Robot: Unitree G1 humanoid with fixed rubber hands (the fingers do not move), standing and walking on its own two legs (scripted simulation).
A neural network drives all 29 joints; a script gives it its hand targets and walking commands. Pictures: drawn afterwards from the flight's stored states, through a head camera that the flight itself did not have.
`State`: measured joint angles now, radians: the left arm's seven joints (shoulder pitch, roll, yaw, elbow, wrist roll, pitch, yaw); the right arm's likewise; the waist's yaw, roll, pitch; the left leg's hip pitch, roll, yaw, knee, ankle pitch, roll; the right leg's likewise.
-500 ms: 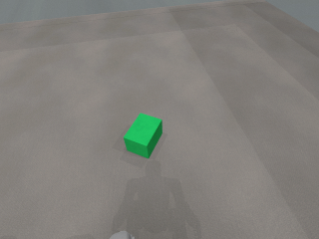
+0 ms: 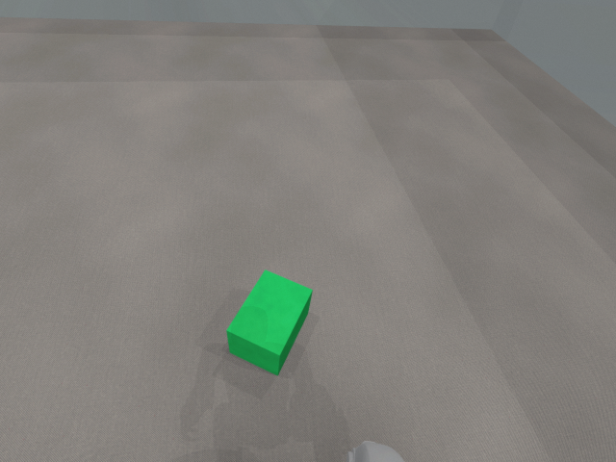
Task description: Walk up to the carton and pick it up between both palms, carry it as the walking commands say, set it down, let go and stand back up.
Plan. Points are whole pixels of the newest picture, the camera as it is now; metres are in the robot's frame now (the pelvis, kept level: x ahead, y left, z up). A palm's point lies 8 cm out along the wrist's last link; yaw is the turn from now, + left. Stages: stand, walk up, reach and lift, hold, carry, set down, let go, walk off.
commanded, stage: walk up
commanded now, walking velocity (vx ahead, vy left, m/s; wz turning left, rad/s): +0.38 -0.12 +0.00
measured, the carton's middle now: (271, 321) +0.67 +0.04 -0.70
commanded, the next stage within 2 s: none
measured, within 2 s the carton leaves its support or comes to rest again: neither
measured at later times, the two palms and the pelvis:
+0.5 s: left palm (175, 437) +0.20 +0.17 -0.13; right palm (481, 430) +0.21 -0.30 -0.16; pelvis +0.18 -0.06 -0.01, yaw +0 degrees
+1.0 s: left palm (152, 413) +0.23 +0.22 -0.16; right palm (437, 399) +0.25 -0.24 -0.16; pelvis +0.22 -0.01 -0.01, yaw +0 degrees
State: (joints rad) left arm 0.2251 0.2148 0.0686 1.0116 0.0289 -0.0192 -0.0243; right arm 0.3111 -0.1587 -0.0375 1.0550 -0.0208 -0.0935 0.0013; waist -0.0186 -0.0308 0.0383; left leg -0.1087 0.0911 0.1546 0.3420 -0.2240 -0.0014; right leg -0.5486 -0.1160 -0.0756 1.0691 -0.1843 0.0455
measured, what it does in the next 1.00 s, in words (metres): walks ahead: right foot, then left foot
